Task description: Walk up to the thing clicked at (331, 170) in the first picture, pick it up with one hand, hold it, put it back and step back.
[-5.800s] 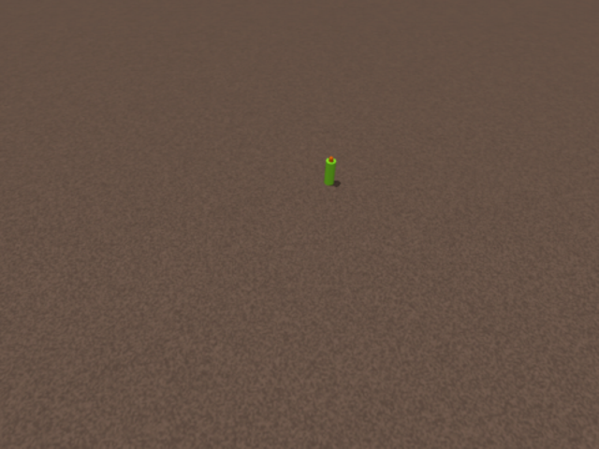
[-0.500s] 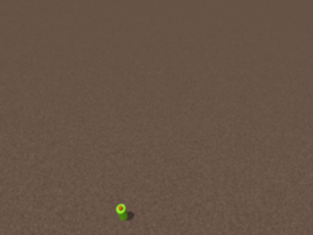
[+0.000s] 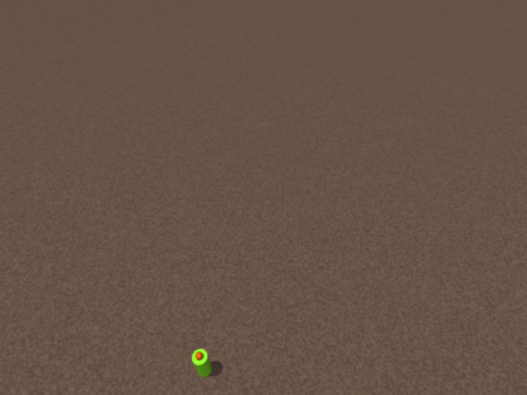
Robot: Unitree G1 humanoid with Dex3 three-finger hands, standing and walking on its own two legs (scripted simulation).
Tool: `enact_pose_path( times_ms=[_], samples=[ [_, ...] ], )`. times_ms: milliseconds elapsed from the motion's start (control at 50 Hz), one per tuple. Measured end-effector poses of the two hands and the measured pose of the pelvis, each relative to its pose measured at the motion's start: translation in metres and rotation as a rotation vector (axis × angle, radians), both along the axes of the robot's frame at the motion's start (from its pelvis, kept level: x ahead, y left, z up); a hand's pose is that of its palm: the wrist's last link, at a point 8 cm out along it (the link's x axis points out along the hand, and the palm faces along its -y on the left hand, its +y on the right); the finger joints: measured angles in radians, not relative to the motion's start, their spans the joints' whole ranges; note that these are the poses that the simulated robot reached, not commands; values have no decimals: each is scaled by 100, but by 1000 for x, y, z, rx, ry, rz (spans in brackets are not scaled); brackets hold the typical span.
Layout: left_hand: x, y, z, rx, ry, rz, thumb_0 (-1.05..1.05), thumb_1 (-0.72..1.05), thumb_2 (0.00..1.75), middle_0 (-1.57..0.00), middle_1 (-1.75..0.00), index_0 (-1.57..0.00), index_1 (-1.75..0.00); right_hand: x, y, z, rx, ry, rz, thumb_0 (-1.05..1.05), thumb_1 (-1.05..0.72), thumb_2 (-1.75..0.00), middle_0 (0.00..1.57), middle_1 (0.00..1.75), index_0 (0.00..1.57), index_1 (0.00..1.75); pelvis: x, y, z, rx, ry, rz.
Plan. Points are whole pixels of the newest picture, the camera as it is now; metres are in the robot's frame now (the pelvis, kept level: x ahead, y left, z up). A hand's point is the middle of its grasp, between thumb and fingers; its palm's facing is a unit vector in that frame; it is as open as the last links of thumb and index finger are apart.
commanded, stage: stand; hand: left
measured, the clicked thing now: (201, 362) +0.39 +0.21 -0.70
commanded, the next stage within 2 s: none
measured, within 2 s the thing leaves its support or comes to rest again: neither
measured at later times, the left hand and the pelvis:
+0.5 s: hand out of the picture +0.07 +0.25 -0.16, palm faces -0.02 -0.94 -0.35, open 7.3 cm; pelvis +0.00 -0.01 +0.00, yaw +1 degrees
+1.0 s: hand out of the picture +0.07 +0.24 -0.15, palm faces -0.02 -0.93 -0.36, open 7.3 cm; pelvis +0.00 -0.01 +0.00, yaw +1 degrees
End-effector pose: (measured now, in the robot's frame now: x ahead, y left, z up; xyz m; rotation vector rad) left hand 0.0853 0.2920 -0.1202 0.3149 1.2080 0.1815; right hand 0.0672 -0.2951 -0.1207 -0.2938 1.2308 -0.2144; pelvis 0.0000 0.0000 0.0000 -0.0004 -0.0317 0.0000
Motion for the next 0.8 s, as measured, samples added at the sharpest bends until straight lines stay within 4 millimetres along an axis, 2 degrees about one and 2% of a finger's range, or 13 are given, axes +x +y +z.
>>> enact_pose_path(
  times_ms=[180, 500, 800],
  samples=[
    [-1, 2, 4, 14, -15, 2, 0, 91, 90, -20, -30, -21, -30, 4, 1, -1, 10, -9, 15, 0, -90, -90, 21, 30, 20, 30, 1, -2, 0, 1, -5, 8],
    [-18, -1, 1, 16, 18, 15, 0, 91, 90, -20, -30, -21, -30, 2, -6, -1, 3, 4, 27, 0, -90, -90, 21, 30, 20, 30, 0, -7, 0, 1, -4, 13],
    [-20, -3, 3, 20, 17, 19, 0, 91, 90, -20, -30, -21, -30, -1, -8, -3, 7, 12, 36, 0, -90, -90, 20, 30, 20, 30, 0, -10, 0, 2, -4, 18]
  ],
)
